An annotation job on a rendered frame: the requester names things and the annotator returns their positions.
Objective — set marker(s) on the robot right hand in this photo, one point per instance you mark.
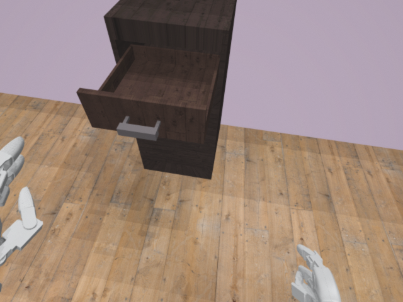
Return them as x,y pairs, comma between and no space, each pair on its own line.
321,285

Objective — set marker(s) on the robot left hand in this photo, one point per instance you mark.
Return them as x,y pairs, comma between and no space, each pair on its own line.
19,234

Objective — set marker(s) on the handle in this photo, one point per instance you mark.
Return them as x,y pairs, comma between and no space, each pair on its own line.
138,131

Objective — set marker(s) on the drawer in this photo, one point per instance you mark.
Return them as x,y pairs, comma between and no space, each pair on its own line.
147,84

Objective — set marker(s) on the cabinet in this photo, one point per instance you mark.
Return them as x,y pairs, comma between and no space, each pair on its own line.
203,26

